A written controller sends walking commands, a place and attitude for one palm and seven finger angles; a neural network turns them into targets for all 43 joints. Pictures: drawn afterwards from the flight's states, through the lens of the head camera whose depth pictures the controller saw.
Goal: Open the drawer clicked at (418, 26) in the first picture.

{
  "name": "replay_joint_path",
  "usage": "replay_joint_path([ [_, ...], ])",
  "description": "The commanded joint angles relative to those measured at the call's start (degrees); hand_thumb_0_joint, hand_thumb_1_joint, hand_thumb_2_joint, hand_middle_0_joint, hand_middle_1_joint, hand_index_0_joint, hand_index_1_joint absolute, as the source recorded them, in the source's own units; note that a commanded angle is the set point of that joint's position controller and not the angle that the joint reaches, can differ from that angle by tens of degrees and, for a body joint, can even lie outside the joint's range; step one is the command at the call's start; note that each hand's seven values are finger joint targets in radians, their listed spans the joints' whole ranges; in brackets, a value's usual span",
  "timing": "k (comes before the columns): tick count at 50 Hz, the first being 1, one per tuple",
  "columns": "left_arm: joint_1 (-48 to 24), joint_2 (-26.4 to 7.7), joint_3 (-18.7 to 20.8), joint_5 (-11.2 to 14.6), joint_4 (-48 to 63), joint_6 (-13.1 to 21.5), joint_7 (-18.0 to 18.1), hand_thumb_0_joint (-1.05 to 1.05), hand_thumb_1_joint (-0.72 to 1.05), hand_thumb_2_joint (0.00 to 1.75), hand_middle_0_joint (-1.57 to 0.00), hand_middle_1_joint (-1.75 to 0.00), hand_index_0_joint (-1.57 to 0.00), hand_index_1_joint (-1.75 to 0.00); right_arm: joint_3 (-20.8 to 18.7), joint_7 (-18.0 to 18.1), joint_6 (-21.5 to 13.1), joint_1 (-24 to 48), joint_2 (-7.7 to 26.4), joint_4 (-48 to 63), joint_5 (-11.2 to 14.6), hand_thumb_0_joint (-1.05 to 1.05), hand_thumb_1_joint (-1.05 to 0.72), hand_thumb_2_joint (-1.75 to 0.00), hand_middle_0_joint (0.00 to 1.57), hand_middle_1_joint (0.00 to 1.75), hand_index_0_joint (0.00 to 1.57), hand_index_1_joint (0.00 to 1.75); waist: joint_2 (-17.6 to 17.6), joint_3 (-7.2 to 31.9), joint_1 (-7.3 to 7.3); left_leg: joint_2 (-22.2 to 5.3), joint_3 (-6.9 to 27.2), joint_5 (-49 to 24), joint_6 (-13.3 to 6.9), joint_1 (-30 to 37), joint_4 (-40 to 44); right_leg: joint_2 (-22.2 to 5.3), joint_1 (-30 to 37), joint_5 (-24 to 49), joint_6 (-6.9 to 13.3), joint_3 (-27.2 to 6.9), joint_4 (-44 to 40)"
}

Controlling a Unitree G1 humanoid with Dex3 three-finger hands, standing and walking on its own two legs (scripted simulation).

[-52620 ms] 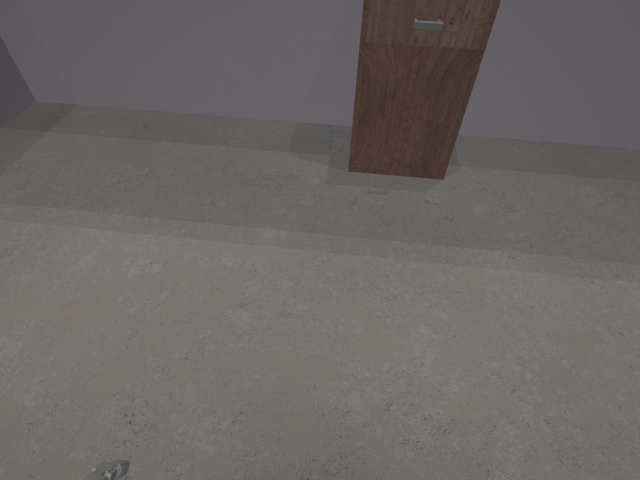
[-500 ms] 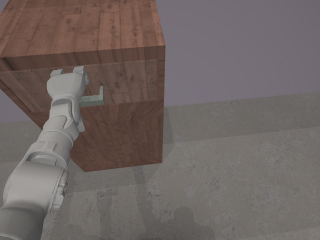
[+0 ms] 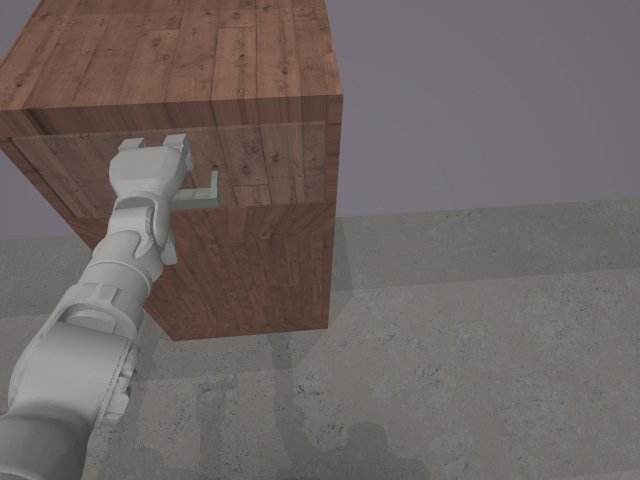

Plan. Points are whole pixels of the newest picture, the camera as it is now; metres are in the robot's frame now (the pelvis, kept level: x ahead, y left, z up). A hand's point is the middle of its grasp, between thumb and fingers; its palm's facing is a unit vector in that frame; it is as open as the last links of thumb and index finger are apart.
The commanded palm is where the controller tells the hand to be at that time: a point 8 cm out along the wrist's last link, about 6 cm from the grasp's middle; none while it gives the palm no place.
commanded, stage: move the hooked fingers above the handle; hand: left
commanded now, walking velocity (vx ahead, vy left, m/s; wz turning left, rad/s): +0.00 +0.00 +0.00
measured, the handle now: (186, 189) +0.55 +0.19 -0.01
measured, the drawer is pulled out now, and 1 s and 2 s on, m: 0.00 0.00 0.00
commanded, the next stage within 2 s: lower the fingers behind the handle in 0.04 s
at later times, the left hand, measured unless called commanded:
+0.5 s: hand (179, 213) +0.48 +0.18 +0.03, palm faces -0.08 -0.03 -1.00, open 13.8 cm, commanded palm +0.47 +0.18 +0.08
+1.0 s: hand (185, 215) +0.49 +0.18 +0.01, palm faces -0.04 -0.01 -1.00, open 13.7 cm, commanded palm +0.47 +0.18 +0.05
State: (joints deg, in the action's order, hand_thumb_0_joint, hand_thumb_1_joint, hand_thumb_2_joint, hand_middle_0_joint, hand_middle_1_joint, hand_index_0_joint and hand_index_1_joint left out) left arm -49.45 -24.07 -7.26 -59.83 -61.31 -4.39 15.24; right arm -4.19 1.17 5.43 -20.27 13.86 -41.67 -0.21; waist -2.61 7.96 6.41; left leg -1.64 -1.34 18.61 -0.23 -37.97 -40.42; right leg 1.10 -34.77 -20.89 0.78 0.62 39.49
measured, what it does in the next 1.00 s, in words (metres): stands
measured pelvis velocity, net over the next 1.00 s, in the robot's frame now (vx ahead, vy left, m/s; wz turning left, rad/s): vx -0.01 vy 0.00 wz -0.01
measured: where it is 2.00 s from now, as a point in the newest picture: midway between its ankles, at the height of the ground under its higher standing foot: outside the picture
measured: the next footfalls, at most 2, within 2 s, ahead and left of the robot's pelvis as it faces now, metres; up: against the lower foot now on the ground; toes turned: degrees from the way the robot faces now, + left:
none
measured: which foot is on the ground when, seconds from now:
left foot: down 0.00-1.00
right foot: down 0.00-1.00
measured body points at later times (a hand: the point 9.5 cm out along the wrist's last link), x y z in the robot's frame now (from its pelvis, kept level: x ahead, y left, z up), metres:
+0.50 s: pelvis +0.00 +0.00 +0.00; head +0.08 -0.01 +0.44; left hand +0.47 +0.18 +0.08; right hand +0.00 -0.27 -0.14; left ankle +0.00 +0.12 -0.71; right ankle -0.03 -0.11 -0.71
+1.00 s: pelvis -0.01 +0.00 -0.02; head +0.09 +0.00 +0.42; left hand +0.49 +0.18 +0.06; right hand -0.01 -0.26 -0.15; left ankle +0.00 +0.12 -0.71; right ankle -0.03 -0.11 -0.71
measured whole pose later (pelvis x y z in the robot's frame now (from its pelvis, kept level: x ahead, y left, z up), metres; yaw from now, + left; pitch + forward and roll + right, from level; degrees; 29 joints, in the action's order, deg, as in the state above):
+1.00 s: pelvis -0.01 +0.00 -0.02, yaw +0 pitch +21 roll -1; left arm -51.3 -23.0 -5.0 -62.8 -66.6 -2.7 22.2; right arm -3.7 1.1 3.6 -21.1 12.9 -43.0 -1.4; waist -2.8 9.5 8.3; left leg -2.1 -1.0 21.1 -0.2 -47.2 -47.7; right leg 1.5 -43.9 -23.2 0.8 0.8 46.5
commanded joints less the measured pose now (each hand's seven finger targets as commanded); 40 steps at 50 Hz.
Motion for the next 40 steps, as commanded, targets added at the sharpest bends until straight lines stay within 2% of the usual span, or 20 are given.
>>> replay_joint_path([
  [1, -29.16, -8.13, 1.44, -0.50, 14.05, 3.91, 1.05, 0.00, -0.50, 0.30, -0.30, -1.20, -0.30, -1.20, -2.91, 1.23, -1.53, -6.13, 8.93, 3.47, -0.04, 0.00, -0.90, -0.90, 0.20, 0.30, 0.20, 0.30, -0.60, 21.37, 2.61, 2.43, 0.01, -21.95, -2.58, 20.28, 0.67, 2.32, 4.91, 21.72, 0.53, 0.11, -4.64],
  [2, -29.36, -10.05, 3.04, -0.75, 14.26, 4.44, 1.48, 0.00, -0.50, 0.30, -0.30, -1.20, -0.30, -1.20, -2.63, 1.30, -1.49, -6.15, 8.94, 3.43, -0.08, 0.00, -0.90, -0.90, 0.20, 0.30, 0.20, 0.30, -0.97, 20.84, 2.10, 2.47, 0.08, -21.85, -2.45, 19.28, 0.77, 2.26, 5.03, 21.67, 0.65, 0.17, -4.25],
  [3, -27.87, -9.62, 3.06, -1.03, 13.11, 4.49, 1.94, 0.00, -0.50, 0.30, -0.30, -1.20, -0.30, -1.20, -2.44, 1.19, -1.43, -5.98, 8.62, 3.64, -0.04, 0.00, -0.90, -0.90, 0.20, 0.30, 0.20, 0.30, -1.55, 20.52, 1.62, 2.69, -0.07, -21.19, -2.37, 18.34, 0.82, 2.27, 5.10, 21.03, 0.79, 0.26, -4.01],
  [4, -28.83, -12.24, 5.38, -1.26, 12.88, 4.72, 2.75, 0.00, -0.50, 0.30, -0.30, -1.20, -0.30, -1.20, -2.29, 1.16, -1.40, -6.09, 8.80, 3.39, -0.14, 0.00, -0.90, -0.90, 0.20, 0.30, 0.20, 0.30, -0.50, 20.37, 1.32, 2.57, -0.07, -21.44, -2.35, 17.25, 0.90, 2.19, 5.91, 21.53, 0.93, 0.27, -3.79],
  [6, -26.65, -12.60, 6.04, -2.34, 9.63, 3.44, 4.59, 0.00, -0.50, 0.30, -0.30, -1.20, -0.30, -1.20, -1.85, 1.03, -1.31, -5.53, 8.63, 3.76, -0.04, 0.00, -0.90, -0.90, 0.20, 0.30, 0.20, 0.30, -0.14, 17.91, 0.77, 2.64, -0.43, -19.46, -2.17, 14.28, 1.30, 2.27, 5.04, 20.02, 0.99, 0.63, -3.33],
  [7, -26.33, -14.41, 7.67, -2.85, 9.17, 2.69, 5.60, 0.00, -0.50, 0.30, -0.30, -1.20, -0.30, -1.20, -1.80, 0.90, -1.36, -5.42, 8.68, 3.92, -0.03, 0.00, -0.90, -0.90, 0.20, 0.30, 0.20, 0.30, -0.35, 18.28, 0.04, 2.60, -0.57, -19.34, -2.03, 13.47, 1.41, 2.25, 5.19, 19.55, 1.06, 0.70, -3.05],
  [10, -23.50, -15.61, 8.95, -3.62, 6.06, -0.03, 7.28, 0.00, -0.50, 0.30, -0.30, -1.20, -0.30, -1.20, -1.72, 0.58, -1.36, -5.34, 8.73, 4.40, -0.22, 0.00, -0.90, -0.90, 0.20, 0.30, 0.20, 0.30, 1.36, 21.50, -0.90, 2.72, -1.57, -20.19, -2.01, 11.88, 0.98, 2.13, 8.24, 22.33, 0.82, 0.33, -2.31],
  [12, -23.57, -12.30, 6.42, -3.26, 6.52, -1.37, 7.22, 0.00, -0.50, 0.30, -0.30, -1.20, -0.30, -1.20, -1.94, 0.37, -1.45, -5.33, 8.66, 4.88, -0.17, 0.00, -0.90, -0.90, 0.20, 0.30, 0.20, 0.30, 2.12, 23.09, -0.27, 2.66, -2.03, -20.45, -2.07, 12.47, 0.80, 2.10, 9.02, 23.80, 0.56, 0.20, -2.63],
  [15, -24.03, -11.73, 5.64, -2.53, 8.22, -1.16, 5.68, 0.00, -0.50, 0.30, -0.30, -1.20, -0.30, -1.20, -2.39, 0.39, -1.43, -5.78, 8.99, 4.96, -0.03, 0.00, -0.90, -0.90, 0.20, 0.30, 0.20, 0.30, 2.13, 24.99, 0.26, 2.62, -2.12, -21.63, -2.27, 13.84, 0.49, 1.98, 10.50, 26.21, 0.28, -0.38, -2.90],
  [16, -25.42, -9.70, 3.77, -2.07, 9.14, -0.77, 4.97, 0.00, -0.50, 0.30, -0.30, -1.20, -0.30, -1.20, -2.56, 0.57, -1.57, -5.74, 8.97, 4.74, -0.01, 0.00, -0.90, -0.90, 0.20, 0.30, 0.20, 0.30, 3.03, 24.27, 1.47, 2.62, -2.07, -20.95, -2.49, 14.36, 0.37, 1.97, 9.82, 26.01, 0.05, -0.45, -3.48],
  [18, -26.95, -11.33, 4.74, -1.88, 12.07, 1.29, 4.06, 0.00, -0.50, 0.30, -0.30, -1.20, -0.30, -1.20, -2.88, 0.98, -1.81, -6.19, 9.08, 4.13, -0.10, 0.00, -0.90, -0.90, 0.20, 0.30, 0.20, 0.30, 2.09, 25.04, 1.59, 2.62, -1.62, -20.88, -2.66, 15.31, 0.20, 1.90, 9.74, 25.87, -0.01, -0.89, -3.57],
  [21, -28.01, -9.04, 2.76, -1.80, 13.27, 4.43, 3.48, 0.00, -0.50, 0.30, -0.30, -1.20, -0.30, -1.20, -3.01, 1.55, -2.25, -6.50, 8.78, 3.18, -0.21, 0.00, -0.90, -0.90, 0.20, 0.30, 0.20, 0.30, 1.34, 21.90, 3.00, 2.52, -0.88, -20.29, -2.75, 15.80, -0.42, 1.98, 5.89, 23.97, 0.11, -0.68, -3.48],
  [25, -27.59, -10.54, 4.65, -3.03, 12.69, 6.65, 5.95, 0.00, -0.50, 0.30, -0.30, -1.20, -0.30, -1.20, -2.94, 1.36, -2.76, -6.93, 8.36, 2.34, -0.59, 0.00, -0.90, -0.90, 0.20, 0.30, 0.20, 0.30, -2.15, 21.40, 2.32, 2.62, -0.42, -19.31, -2.41, 14.86, -1.74, 2.17, 2.24, 20.29, 0.65, -0.32, -2.13],
  [27, -25.72, -11.89, 6.39, -3.55, 10.02, 5.91, 7.81, 0.00, -0.50, 0.30, -0.30, -1.20, -0.30, -1.20, -2.69, 1.10, -2.83, -6.92, 8.35, 2.13, -0.66, 0.00, -0.90, -0.90, 0.20, 0.30, 0.20, 0.30, -1.48, 20.91, 1.64, 2.74, -0.34, -18.67, -2.25, 12.31, -2.21, 2.26, 1.86, 19.86, 0.86, 0.00, -1.14],
  [28, -25.20, -10.91, 5.78, -3.62, 8.50, 5.00, 8.63, 0.00, -0.50, 0.30, -0.30, -1.20, -0.30, -1.20, -2.61, 0.86, -2.80, -6.78, 8.34, 2.19, -0.70, 0.00, -0.90, -0.90, 0.20, 0.30, 0.20, 0.30, -0.84, 20.60, 1.96, 2.78, -0.56, -18.48, -2.24, 11.60, -2.42, 2.30, 1.58, 20.01, 0.86, 0.18, -0.95],
  [29, -25.01, -12.71, 7.67, -3.52, 7.24, 4.18, 9.33, 0.00, -0.50, 0.30, -0.30, -1.20, -0.30, -1.20, -2.55, 0.68, -2.83, -6.79, 8.56, 2.12, -0.81, 0.00, -0.90, -0.90, 0.20, 0.30, 0.20, 0.30, -0.54, 21.54, 1.42, 2.84, -0.67, -18.93, -2.17, 10.62, -2.62, 2.24, 2.42, 20.58, 0.94, 0.16, -0.53],
  [32, -26.01, -11.02, 5.95, -4.36, 6.60, 1.39, 10.68, 0.00, -0.50, 0.30, -0.30, -1.20, -0.30, -1.20, -2.62, 0.08, -2.74, -6.80, 8.54, 2.47, -0.94, 0.00, -0.90, -0.90, 0.20, 0.30, 0.20, 0.30, -1.76, 23.96, 1.50, 2.72, -0.95, -20.05, -1.93, 10.70, -3.33, 2.37, 2.01, 21.67, 0.85, 0.39, 0.54],
  [35, -26.59, -9.55, 4.74, -3.84, 6.18, -0.46, 9.96, 0.00, -0.50, 0.30, -0.30, -1.20, -0.30, -1.20, -2.78, -0.22, -2.59, -7.22, 8.70, 2.73, -0.89, 0.00, -0.90, -0.90, 0.20, 0.30, 0.20, 0.30, -1.22, 25.98, 2.09, 2.56, -1.06, -21.12, -2.06, 11.96, -3.81, 2.51, 2.79, 23.11, 0.62, 0.22, 0.54],
  [36, -27.06, -11.11, 5.77, -3.68, 6.34, -0.67, 9.58, 0.00, -0.50, 0.30, -0.30, -1.20, -0.30, -1.20, -2.85, 0.00, -2.45, -7.30, 8.93, 2.62, -0.84, 0.00, -0.90, -0.90, 0.20, 0.30, 0.20, 0.30, -0.42, 26.69, 2.30, 2.43, -1.06, -21.27, -2.15, 11.92, -4.05, 2.45, 3.28, 23.81, 0.50, -0.01, 0.55],
  [40, -28.42, -9.42, 4.25, -2.95, 8.12, 1.02, 7.75, 0.00, -0.50, 0.30, -0.30, -1.20, -0.30, -1.20, -2.93, 0.51, -2.68, -7.64, 8.78, 2.44, -0.90, 0.00, -0.90, -0.90, 0.20, 0.30, 0.20, 0.30, -0.71, 26.60, 3.12, 2.35, -0.50, -20.90, -2.32, 12.41, -4.36, 2.36, 2.54, 23.57, 0.35, -0.14, 0.58],
])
